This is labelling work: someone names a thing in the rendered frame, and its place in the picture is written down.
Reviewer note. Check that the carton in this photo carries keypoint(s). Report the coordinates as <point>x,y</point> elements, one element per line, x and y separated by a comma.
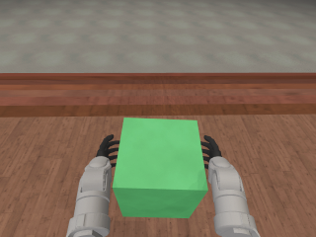
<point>160,170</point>

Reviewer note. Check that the robot right forearm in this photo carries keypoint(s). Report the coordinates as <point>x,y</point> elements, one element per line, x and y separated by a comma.
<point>232,216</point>

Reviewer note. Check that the robot left forearm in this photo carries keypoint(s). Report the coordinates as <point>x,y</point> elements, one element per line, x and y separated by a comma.
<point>91,213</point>

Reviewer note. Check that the left robot hand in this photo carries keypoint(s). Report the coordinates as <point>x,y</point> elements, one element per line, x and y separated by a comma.
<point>105,151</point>

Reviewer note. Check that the right robot hand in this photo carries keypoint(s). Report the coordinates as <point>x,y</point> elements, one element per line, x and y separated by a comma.
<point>213,149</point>

